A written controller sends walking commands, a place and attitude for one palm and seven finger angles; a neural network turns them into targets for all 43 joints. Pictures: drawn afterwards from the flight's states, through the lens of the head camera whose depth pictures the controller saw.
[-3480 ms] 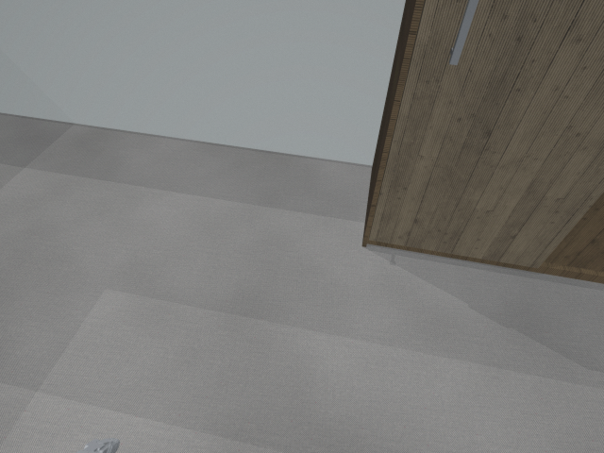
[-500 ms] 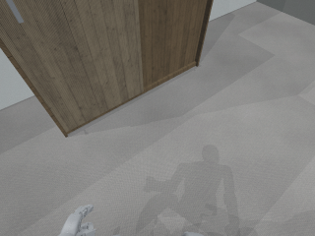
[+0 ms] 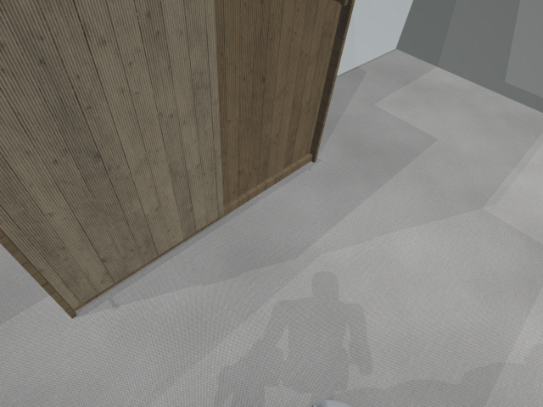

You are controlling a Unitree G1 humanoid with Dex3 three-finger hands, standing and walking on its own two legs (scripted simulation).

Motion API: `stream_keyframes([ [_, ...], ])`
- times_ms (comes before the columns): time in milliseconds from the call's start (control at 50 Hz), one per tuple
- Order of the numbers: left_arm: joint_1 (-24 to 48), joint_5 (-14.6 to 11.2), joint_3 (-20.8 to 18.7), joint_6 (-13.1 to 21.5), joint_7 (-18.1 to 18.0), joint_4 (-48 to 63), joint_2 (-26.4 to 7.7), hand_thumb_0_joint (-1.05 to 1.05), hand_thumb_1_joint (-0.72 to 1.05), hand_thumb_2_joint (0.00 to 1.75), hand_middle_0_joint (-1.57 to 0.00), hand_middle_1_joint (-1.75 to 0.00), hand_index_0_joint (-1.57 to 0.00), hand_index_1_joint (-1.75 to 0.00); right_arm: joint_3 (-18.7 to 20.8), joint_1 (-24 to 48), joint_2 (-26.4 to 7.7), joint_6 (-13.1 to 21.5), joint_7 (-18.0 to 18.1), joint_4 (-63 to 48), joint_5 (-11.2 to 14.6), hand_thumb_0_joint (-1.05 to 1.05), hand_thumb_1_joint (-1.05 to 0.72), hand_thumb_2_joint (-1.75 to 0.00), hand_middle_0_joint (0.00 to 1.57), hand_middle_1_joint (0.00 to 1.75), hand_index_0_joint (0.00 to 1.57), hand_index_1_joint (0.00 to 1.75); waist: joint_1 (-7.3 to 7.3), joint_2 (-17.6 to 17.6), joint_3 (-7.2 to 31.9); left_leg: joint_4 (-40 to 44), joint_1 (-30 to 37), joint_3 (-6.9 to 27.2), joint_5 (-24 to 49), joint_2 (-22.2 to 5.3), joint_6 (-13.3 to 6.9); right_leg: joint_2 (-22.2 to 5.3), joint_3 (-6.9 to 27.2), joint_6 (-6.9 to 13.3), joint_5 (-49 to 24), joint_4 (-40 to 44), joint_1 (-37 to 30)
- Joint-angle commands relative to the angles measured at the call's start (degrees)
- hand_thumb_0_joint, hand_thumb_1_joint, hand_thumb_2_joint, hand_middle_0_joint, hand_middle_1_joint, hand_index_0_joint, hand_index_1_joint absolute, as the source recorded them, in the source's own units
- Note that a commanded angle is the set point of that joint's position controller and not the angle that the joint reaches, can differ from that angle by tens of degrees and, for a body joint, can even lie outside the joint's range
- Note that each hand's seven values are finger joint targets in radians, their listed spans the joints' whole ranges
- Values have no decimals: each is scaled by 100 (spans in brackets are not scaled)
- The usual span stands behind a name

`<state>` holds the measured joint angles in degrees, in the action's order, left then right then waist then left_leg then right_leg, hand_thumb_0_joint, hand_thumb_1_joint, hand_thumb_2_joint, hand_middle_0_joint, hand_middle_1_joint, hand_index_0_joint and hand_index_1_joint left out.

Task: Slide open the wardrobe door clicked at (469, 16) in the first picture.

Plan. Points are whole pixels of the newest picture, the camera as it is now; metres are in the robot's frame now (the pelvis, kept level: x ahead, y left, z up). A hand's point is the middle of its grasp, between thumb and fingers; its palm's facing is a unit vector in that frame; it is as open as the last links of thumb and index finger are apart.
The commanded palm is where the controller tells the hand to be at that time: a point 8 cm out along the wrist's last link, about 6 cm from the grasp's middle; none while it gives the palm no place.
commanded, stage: walk to a spot facing it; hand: left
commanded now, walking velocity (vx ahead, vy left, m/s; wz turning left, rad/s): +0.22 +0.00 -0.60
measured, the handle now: out of the picture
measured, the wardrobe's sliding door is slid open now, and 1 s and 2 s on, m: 0.00 0.00 0.00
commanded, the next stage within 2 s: turn to face it in 0.16 s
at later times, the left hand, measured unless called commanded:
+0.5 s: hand (233, 311) +0.32 +0.09 -0.16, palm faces -0.16 -0.96 -0.21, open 7.4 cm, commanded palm none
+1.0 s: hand (153, 358) +0.22 +0.22 -0.18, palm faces +0.21 -0.95 -0.25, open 7.4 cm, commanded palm none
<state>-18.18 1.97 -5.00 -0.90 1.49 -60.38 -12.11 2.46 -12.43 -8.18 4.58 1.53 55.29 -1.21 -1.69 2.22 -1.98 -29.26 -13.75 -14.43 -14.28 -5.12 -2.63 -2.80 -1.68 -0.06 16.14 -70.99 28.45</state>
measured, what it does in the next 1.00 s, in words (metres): walks ahead: right foot, then left foot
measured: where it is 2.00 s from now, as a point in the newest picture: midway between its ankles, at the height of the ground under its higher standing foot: outside the picture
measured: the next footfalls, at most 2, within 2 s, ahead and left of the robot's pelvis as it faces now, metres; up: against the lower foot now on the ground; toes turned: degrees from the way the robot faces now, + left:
right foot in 0.36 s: +0.24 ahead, -0.15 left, +0.00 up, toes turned -18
left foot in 0.78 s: +0.24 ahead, +0.08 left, +0.00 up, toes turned +14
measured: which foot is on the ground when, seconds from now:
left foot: down 0.00-0.36, up 0.38-0.76, down 0.78-1.00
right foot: up 0.00-0.34, down 0.36-0.78, up 0.80-1.00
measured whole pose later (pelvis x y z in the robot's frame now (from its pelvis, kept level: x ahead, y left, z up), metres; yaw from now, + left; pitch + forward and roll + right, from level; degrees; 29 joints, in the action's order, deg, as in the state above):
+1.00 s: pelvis +0.19 -0.01 +0.00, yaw +10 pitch +1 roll -3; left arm -10.4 1.2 -5.5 -3.2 -1.0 -55.1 -16.0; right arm 2.6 -12.4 -11.5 -0.5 0.5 53.0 -1.3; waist 0.6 1.6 -3.9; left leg -29.6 -17.5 -4.8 -13.1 -1.0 -4.0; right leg -5.5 -2.5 -6.0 21.7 -66.3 29.5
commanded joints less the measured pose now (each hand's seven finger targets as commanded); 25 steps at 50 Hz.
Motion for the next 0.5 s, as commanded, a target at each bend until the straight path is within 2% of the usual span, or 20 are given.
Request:
stream_keyframes([
  [0,-43,21,-111,13,44,483,-12,0,90,90,-20,-30,-20,-30,152,-697,-635,83,26,24,12,0,-90,-90,20,30,20,30,93,-702,-138,1883,356,886,416,-1505,11,-411,152,-148,-681,-35,871],
  [20,26,21,-117,-5,55,527,24,0,90,90,-20,-30,-20,-30,160,-769,-665,88,28,47,14,0,-90,-90,20,30,20,30,101,-647,-107,1843,548,739,747,-1499,-30,-431,131,-190,-748,90,1036],
  [100,498,-5,-88,-48,67,693,50,0,90,90,-20,-30,-20,-30,169,-966,-749,17,38,174,25,0,-90,-90,20,30,20,30,201,-921,-211,1492,1095,196,2427,-1515,-211,-439,-222,-314,-731,935,1254],
  [120,731,0,-72,-50,74,744,78,0,90,90,-20,-30,-20,-30,164,-1083,-765,-6,34,215,14,0,-90,-90,20,30,20,30,283,-914,-283,1407,1042,81,2671,-1482,-226,-426,-297,-312,-726,1231,1132],
  [160,1024,-28,-41,-47,79,865,116,0,90,90,-20,-30,-20,-30,205,-1090,-850,-61,28,241,-19,0,-90,-90,20,30,20,30,342,-1042,-334,1210,1172,-127,2863,-1537,-303,-367,-452,-271,-540,2010,928],
  [180,1206,-30,-30,-36,76,917,112,0,90,90,-20,-30,-20,-30,219,-1165,-870,-95,25,272,-33,0,-90,-90,20,30,20,30,442,-1076,-360,1093,1173,-173,2947,-1537,-305,-288,-542,-235,-420,2304,749],
  [220,1363,-30,-26,-4,67,980,100,0,90,90,-20,-30,-20,-30,248,-1210,-898,-152,20,298,-52,0,-90,-90,20,30,20,30,464,-1122,-385,847,1266,-261,3263,-1621,-292,-135,-675,-141,-312,2681,535],
  [260,1072,-15,4,76,14,934,60,0,90,90,-20,-30,-20,-30,264,-1146,-965,-178,20,301,-45,0,-90,-90,20,30,20,30,325,-1185,-99,242,1299,-237,3874,-1637,-252,32,-718,22,-257,3184,-187],
  [280,638,7,22,145,-34,788,-4,0,90,90,-20,-30,-20,-30,247,-1148,-979,-193,8,326,-28,0,-90,-90,20,30,20,30,135,-1058,211,-346,1257,-240,4181,-1510,-152,214,-838,85,-489,3614,-893],
  [300,-21,30,1,231,-96,571,-213,0,90,90,-20,-30,-20,-30,219,-1136,-924,-197,-19,349,22,0,-90,-90,20,30,20,30,-189,-648,614,-1252,816,-265,3832,-1308,44,165,-776,105,-1387,4237,-2014],
  [320,-594,59,-105,349,-193,362,-788,0,90,90,-20,-30,-20,-30,137,-1349,-577,-200,-67,322,102,0,-90,-90,20,30,20,30,-374,575,1383,-2657,-627,-252,1335,-768,343,-1181,606,480,-3538,4157,-3735],
  [340,-923,-84,-92,383,-221,215,-1101,0,90,90,-20,-30,-20,-30,71,-1389,-328,-234,-30,240,131,0,-90,-90,20,30,20,30,-315,994,1869,-3872,-1248,359,-2202,-76,511,-2300,1630,1163,-5968,4143,-4111],
  [360,-613,-130,-53,388,-272,287,-1086,0,90,90,-20,-30,-20,-30,51,-1315,-340,-317,11,243,146,0,-90,-90,20,30,20,30,-258,815,2021,-4046,-1079,1185,-2214,-162,457,-2323,1479,1332,-5418,4502,-3597],
  [380,-98,-115,-9,352,-306,399,-958,0,90,90,-20,-30,-20,-30,61,-1259,-291,-384,15,287,117,0,-90,-90,20,30,20,30,-109,902,1591,-4191,-1182,1328,-2027,-186,461,-2255,1454,1261,-4140,4829,-3041],
  [400,403,-108,69,325,-347,481,-671,0,90,90,-20,-30,-20,-30,69,-1179,-329,-443,3,391,75,0,-90,-90,20,30,20,30,31,568,979,-4116,-1153,1381,-1643,-294,460,-2033,1010,1066,-3414,5043,-2386],
  [420,711,-103,126,306,-366,539,-536,0,90,90,-20,-30,-20,-30,39,-1120,-258,-507,-10,453,48,0,-90,-90,20,30,20,30,177,291,538,-3998,-1115,1359,-1398,-324,480,-1902,591,913,-3157,5153,-1792],
  [440,907,-97,148,302,-373,574,-464,0,90,90,-20,-30,-20,-30,30,-1199,-208,-575,-20,502,35,0,-90,-90,20,30,20,30,299,272,368,-3849,-1042,1327,-1247,-313,515,-1818,257,819,-2997,5240,-1469],
  [460,1020,-96,166,284,-373,617,-462,0,90,90,-20,-30,-20,-30,28,-1281,-217,-626,-39,507,38,0,-90,-90,20,30,20,30,370,346,355,-3652,-1012,1278,-1158,-286,547,-1746,-36,762,-2821,5261,-1369],
  [480,1050,-97,154,262,-377,648,-442,0,90,90,-20,-30,-20,-30,41,-1274,-225,-666,-56,506,32,0,-90,-90,20,30,20,30,365,408,351,-3567,-1005,1189,-1085,-248,568,-1733,-158,762,-2532,5326,-1309],
])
